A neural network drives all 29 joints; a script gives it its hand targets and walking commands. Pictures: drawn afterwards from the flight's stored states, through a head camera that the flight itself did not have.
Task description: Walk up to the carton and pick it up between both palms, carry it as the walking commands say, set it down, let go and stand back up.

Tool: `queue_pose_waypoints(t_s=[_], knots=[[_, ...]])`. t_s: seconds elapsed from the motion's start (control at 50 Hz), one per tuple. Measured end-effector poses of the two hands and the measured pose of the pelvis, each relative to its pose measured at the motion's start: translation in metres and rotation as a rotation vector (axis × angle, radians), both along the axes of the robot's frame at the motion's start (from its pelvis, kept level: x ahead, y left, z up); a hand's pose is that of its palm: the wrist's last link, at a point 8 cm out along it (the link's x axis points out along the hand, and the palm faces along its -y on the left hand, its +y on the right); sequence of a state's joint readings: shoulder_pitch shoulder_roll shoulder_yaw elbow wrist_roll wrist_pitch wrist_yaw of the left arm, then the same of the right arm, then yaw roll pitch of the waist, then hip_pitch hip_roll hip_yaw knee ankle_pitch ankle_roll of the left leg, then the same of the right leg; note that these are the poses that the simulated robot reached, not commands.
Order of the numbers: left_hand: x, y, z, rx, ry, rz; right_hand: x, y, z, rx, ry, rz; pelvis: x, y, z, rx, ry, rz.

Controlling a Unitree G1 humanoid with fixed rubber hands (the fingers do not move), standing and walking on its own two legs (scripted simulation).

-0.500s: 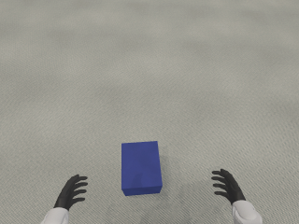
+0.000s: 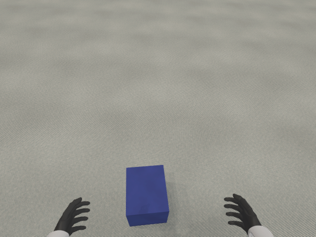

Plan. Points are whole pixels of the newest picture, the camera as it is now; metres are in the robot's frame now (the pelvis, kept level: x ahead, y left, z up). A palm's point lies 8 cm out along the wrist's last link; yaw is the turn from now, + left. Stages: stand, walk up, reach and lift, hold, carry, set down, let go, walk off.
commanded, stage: stand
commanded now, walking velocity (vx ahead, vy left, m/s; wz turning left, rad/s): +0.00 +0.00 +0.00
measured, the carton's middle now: (146, 195) +0.45 +0.04 -0.66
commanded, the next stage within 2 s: none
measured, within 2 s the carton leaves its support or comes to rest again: neither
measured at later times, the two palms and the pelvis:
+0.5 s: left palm out of the picture +0.15 +0.31 -0.10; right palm out of the picture +0.13 -0.26 -0.08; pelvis +0.02 +0.03 +0.00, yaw -1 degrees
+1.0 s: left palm out of the picture +0.11 +0.32 -0.11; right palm out of the picture +0.11 -0.28 -0.09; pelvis +0.01 +0.02 +0.00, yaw -1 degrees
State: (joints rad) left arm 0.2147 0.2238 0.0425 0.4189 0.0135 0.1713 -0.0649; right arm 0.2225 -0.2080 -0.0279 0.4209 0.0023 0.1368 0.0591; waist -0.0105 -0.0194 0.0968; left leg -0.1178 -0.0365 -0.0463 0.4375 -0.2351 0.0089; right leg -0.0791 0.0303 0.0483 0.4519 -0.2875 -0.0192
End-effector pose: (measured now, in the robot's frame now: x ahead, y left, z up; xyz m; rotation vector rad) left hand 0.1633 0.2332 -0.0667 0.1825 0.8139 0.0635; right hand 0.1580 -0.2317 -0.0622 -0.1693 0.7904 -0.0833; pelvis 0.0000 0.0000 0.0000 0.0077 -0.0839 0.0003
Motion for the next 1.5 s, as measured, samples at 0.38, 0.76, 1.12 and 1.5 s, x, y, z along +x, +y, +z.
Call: queue_pose_waypoints(t_s=[0.38,0.76,1.12,1.5], knots=[[-0.016,0.073,-0.035,0.142,0.113,0.027,-0.03,-0.037,-0.012,-0.243,0.17,-0.076,0.013,0.025,-0.002,-0.014,0.078,-0.026],[-0.031,0.085,-0.036,0.171,0.171,0.036,-0.034,-0.033,-0.02,-0.226,0.208,-0.087,0.013,0.031,0.001,-0.01,0.06,-0.019],[-0.065,0.083,-0.039,0.185,0.25,0.061,-0.056,-0.049,-0.025,-0.225,0.273,-0.083,0.002,0.02,0.005,-0.01,0.046,-0.008],[-0.072,0.077,-0.036,0.2,0.264,0.065,-0.077,-0.067,-0.03,-0.221,0.328,-0.092,-0.007,0.008,0.006,-0.007,0.038,-0.003]])
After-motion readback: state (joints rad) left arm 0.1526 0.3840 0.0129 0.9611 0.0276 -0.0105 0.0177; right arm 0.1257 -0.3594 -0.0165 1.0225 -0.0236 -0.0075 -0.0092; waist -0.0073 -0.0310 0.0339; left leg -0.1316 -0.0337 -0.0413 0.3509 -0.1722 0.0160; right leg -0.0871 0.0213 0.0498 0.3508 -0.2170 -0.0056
